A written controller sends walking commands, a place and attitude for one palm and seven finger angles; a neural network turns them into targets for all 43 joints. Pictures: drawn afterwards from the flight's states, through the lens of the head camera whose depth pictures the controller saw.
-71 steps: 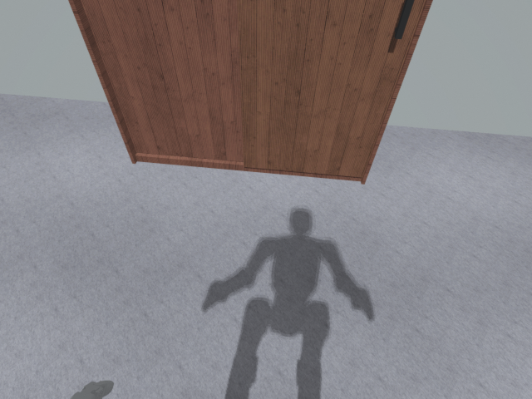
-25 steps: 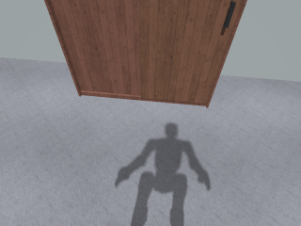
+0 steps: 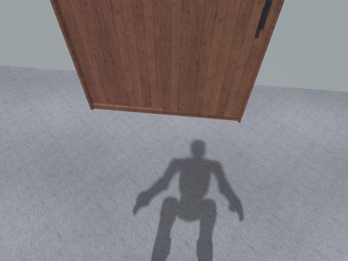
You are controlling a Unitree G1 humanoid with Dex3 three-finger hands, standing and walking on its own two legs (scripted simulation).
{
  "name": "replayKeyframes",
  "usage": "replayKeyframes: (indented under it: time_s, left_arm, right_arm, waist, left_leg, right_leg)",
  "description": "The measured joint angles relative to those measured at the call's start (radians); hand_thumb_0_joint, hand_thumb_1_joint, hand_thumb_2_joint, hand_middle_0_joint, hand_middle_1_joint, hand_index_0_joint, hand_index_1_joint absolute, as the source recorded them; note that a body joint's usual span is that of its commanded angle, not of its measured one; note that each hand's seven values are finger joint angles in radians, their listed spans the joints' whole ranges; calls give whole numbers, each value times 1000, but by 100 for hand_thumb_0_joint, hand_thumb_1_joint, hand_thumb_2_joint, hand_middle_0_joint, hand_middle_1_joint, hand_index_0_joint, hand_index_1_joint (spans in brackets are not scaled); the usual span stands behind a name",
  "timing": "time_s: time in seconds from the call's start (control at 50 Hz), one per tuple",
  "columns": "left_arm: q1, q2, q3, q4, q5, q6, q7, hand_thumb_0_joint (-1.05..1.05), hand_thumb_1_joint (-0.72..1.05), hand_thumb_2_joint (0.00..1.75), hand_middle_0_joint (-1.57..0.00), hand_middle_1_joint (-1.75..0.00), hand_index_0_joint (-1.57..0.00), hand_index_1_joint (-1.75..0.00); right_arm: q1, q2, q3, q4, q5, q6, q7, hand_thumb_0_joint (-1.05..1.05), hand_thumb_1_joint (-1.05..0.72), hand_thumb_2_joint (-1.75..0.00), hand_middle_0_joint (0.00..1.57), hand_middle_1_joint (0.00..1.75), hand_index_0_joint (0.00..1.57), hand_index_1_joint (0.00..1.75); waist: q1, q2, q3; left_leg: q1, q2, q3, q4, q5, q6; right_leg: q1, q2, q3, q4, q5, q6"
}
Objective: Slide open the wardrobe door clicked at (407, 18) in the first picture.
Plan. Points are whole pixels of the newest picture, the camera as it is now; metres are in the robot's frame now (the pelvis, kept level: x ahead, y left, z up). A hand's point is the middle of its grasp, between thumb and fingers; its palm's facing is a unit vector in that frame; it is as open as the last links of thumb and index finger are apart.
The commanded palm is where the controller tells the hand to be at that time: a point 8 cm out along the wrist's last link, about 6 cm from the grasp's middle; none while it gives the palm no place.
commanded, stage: look at it before walking up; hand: right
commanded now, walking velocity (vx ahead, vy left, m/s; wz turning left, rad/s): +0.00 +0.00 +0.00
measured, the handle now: (264, 13) +1.28 -0.41 +0.07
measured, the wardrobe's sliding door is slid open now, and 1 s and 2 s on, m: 0.00 0.00 0.00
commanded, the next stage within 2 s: walk to a spot facing it in 0.02 s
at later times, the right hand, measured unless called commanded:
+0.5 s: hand out of the picture +0.01 -0.25 -0.21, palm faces +0.18 +0.97 -0.18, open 7.4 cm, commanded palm none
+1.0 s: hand (268, 202) +0.35 -0.29 -0.18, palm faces +0.29 +0.94 -0.17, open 7.4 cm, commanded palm none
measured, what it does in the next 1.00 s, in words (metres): walks ahead, turning right: left foot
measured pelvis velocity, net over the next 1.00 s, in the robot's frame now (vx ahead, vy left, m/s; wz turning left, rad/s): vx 0.27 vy -0.09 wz -0.33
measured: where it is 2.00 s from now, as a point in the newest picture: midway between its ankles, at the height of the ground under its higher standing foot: (217, 208)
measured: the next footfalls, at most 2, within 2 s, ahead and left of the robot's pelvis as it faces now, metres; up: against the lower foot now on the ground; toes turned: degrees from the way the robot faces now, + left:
left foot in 0.98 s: +0.44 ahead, -0.01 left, +0.00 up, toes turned -11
right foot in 1.38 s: +0.51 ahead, -0.33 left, +0.00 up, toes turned -37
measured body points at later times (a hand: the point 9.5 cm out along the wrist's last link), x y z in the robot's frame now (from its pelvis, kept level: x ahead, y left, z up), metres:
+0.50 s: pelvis +0.05 -0.06 -0.02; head +0.06 -0.09 +0.43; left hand +0.10 +0.20 -0.16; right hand +0.00 -0.30 -0.19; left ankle +0.00 +0.11 -0.72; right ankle +0.06 -0.14 -0.75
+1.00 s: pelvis +0.27 -0.09 -0.03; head +0.31 -0.09 +0.42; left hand +0.24 +0.14 -0.18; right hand +0.33 -0.34 -0.17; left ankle +0.40 -0.01 -0.75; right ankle +0.07 -0.14 -0.72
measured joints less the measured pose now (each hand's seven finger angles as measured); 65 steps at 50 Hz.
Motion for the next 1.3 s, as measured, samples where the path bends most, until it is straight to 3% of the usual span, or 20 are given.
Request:
replayKeyframes:
  time_s: [0.2, 0.26, 0.36, 0.42, 0.46, 0.48, 0.52, 0.56, 0.6, 0.7, 0.8, 0.9, 0.96, 1.0, 1.04, 1.1, 1.14, 1.2, 1.3]
  left_arm:
    - [4, -5, -1, -2, 5, 6, 2, 1, 90, 90, -20, -30, -21, -30]
    - [45, -22, 1, -13, 12, 23, -2, 1, 91, 90, -20, -30, -20, -30]
    - [129, -70, 15, -32, 11, 41, -22, 1, 91, 90, -20, -30, -20, -30]
    - [163, -100, 22, -50, 8, 35, -35, 1, 91, 90, -20, -30, -20, -30]
    - [186, -111, 26, -71, 9, 17, -37, 1, 91, 90, -20, -30, -20, -30]
    - [193, -115, 31, -78, 13, 4, -35, 1, 91, 90, -20, -30, -20, -30]
    - [207, -132, 35, -82, 14, -14, -23, 1, 91, 90, -20, -30, -20, -30]
    - [229, -155, 32, -75, 12, -23, -10, 0, 91, 90, -20, -30, -20, -30]
    - [253, -177, 28, -59, 10, -35, -1, 0, 91, 90, -20, -30, -20, -30]
    - [299, -223, 23, -13, 3, -56, 7, 0, 91, 90, -20, -30, -20, -30]
    - [318, -247, 29, 11, 3, -66, 14, 0, 90, 90, -21, -30, -21, -30]
    - [326, -242, 38, 21, 13, -68, 18, 0, 90, 90, -21, -30, -21, -30]
    - [339, -227, 44, 33, 12, -62, 19, 0, 90, 90, -21, -30, -21, -30]
    - [332, -217, 48, 42, 4, -49, 14, 0, 90, 90, -21, -30, -21, -30]
    - [302, -197, 57, 38, 3, -33, 7, 1, 91, 90, -20, -30, -20, -30]
    - [238, -164, 71, 10, 13, -15, -1, 1, 91, 90, -20, -30, -20, -30]
    - [194, -148, 79, -22, 16, -9, -5, 1, 91, 90, -20, -30, -20, -30]
    - [133, -136, 85, -69, 18, -2, -15, 1, 91, 90, -20, -30, -20, -30]
    - [45, -128, 80, -122, 17, -6, -39, 0, 91, 90, -20, -30, -20, -30]
  right_arm:
    - [3, 8, -1, -3, -1, 4, -7, 0, -90, -90, 20, 29, 21, 30]
    - [29, 32, -7, -21, -7, 14, -5, 0, -90, -90, 20, 29, 20, 30]
    - [102, 74, -23, -54, -16, -5, 0, 0, -90, -90, 20, 29, 21, 30]
    - [144, 86, -31, -51, -19, -10, 4, 0, -90, -90, 20, 29, 21, 30]
    - [173, 91, -36, -46, -16, -4, 6, 0, -90, -90, 20, 29, 21, 30]
    - [182, 96, -40, -41, -12, 5, 8, 0, -90, -90, 20, 29, 21, 30]
    - [188, 101, -45, -29, -14, 27, 8, 0, -90, -90, 20, 29, 21, 30]
    - [183, 104, -51, -20, -18, 28, 12, 1, -91, -90, 20, 29, 20, 30]
    - [166, 109, -55, -24, -22, 18, 18, 1, -91, -90, 20, 29, 20, 30]
    - [116, 132, -56, -57, -22, 0, 20, 1, -91, -90, 20, 29, 20, 30]
    - [55, 155, -58, -71, -17, -1, 18, 1, -91, -90, 20, 29, 20, 30]
    - [-13, 174, -58, -86, -11, -7, 21, 1, -91, -90, 20, 29, 20, 30]
    - [-38, 182, -54, -112, -13, -34, 24, 1, -91, -90, 20, 29, 20, 30]
    - [-49, 185, -54, -125, -18, -69, 18, 0, -91, -90, 20, 29, 20, 30]
    - [-40, 192, -52, -128, -16, -82, 12, 0, -91, -90, 20, 29, 20, 30]
    - [9, 195, -52, -106, -18, -82, -4, 0, -91, -90, 20, 29, 20, 30]
    - [52, 192, -62, -83, -18, -81, -18, 0, -92, -90, 20, 29, 21, 30]
    - [109, 168, -68, -50, -22, -74, -21, -1, -93, -90, 20, 29, 21, 30]
    - [186, 139, -64, -11, -22, -63, -13, 0, -93, -90, 20, 29, 20, 30]
  waist:
    - [3, -2, -9]
    - [6, -9, -32]
    - [5, 12, -36]
    - [10, 36, -21]
    - [15, 44, -15]
    - [19, 44, -12]
    - [23, 49, -8]
    - [28, 52, -10]
    - [29, 49, -11]
    - [25, 36, -13]
    - [37, 31, -4]
    - [65, 15, 16]
    - [67, -6, 27]
    - [56, -12, 37]
    - [46, -27, 45]
    - [35, -35, 32]
    - [36, -34, 17]
    - [30, -22, 3]
    - [-4, 0, 15]
  left_leg:
    - [-3, 1, 9, 5, -7, -2]
    - [-13, 2, 32, 37, -39, -1]
    - [23, 34, 92, 36, -78, -8]
    - [48, 71, 128, 60, -117, -36]
    - [31, 101, 145, 146, -181, -47]
    - [-11, 111, 137, 260, -246, -45]
    - [-127, 100, 80, 529, -299, -29]
    - [-232, 93, 58, 704, -237, -21]
    - [-307, 99, 59, 757, -160, -25]
    - [-419, 118, 57, 692, -43, -52]
    - [-456, 129, 62, 540, 9, -62]
    - [-407, 104, 85, 330, 9, -33]
    - [-314, 65, 111, 210, 16, 0]
    - [-288, 64, 130, 238, 39, 25]
    - [-254, 62, 158, 270, -22, 27]
    - [-171, 55, 185, 208, -48, 14]
    - [-118, 53, 204, 155, -52, 12]
    - [-47, 55, 228, 91, -65, 5]
    - [57, 72, 266, 61, -126, -31]
  right_leg:
    - [-11, 1, 9, 15, -7, 1]
    - [-59, -2, 22, 111, -99, -7]
    - [-190, -24, -44, 395, -240, -16]
    - [-200, -41, -94, 348, -210, -15]
    - [-172, -39, -115, 246, -158, -22]
    - [-183, -31, -117, 259, -105, -37]
    - [-186, -13, -124, 289, -120, -66]
    - [-151, 6, -122, 243, -130, -80]
    - [-104, 24, -108, 165, -105, -81]
    - [12, 54, -68, 0, -66, -93]
    - [116, 66, -36, -81, -84, -87]
    - [199, 55, -11, -77, -163, -67]
    - [211, 31, 9, 35, -266, -49]
    - [96, 24, 18, 355, -320, -53]
    - [-55, 12, 17, 696, -278, -64]
    - [-243, -32, -18, 884, -165, -59]
    - [-337, -63, -33, 860, -122, -45]
    - [-416, -100, -59, 710, -74, -22]
    - [-406, -111, -100, 410, -19, -19]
